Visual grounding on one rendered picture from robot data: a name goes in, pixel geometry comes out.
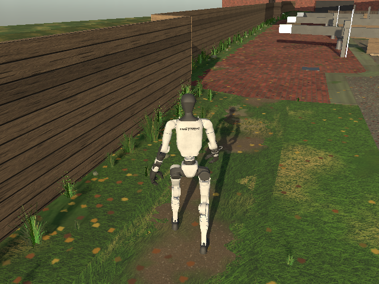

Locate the robot left hand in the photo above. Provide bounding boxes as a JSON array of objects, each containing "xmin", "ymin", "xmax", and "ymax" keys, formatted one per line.
[{"xmin": 150, "ymin": 169, "xmax": 163, "ymax": 186}]

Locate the left robot foot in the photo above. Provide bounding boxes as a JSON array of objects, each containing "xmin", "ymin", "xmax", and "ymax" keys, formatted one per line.
[{"xmin": 171, "ymin": 216, "xmax": 179, "ymax": 231}]

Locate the robot head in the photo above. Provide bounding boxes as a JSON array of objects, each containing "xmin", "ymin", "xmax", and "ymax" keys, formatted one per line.
[{"xmin": 179, "ymin": 93, "xmax": 199, "ymax": 121}]

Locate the right robot forearm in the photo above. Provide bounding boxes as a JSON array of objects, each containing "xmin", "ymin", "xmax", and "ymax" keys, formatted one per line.
[{"xmin": 211, "ymin": 141, "xmax": 219, "ymax": 157}]

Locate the left robot forearm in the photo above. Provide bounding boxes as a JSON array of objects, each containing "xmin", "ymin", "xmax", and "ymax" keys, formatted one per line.
[{"xmin": 152, "ymin": 144, "xmax": 166, "ymax": 172}]

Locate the robot right upper arm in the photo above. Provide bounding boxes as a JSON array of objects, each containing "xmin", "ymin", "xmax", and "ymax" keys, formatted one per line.
[{"xmin": 201, "ymin": 118, "xmax": 217, "ymax": 150}]

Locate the robot left upper arm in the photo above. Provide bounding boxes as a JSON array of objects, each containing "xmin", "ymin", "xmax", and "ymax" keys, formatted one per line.
[{"xmin": 160, "ymin": 120, "xmax": 176, "ymax": 153}]

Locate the robot right hand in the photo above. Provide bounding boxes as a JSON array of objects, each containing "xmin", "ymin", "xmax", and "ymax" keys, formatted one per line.
[{"xmin": 205, "ymin": 153, "xmax": 219, "ymax": 163}]

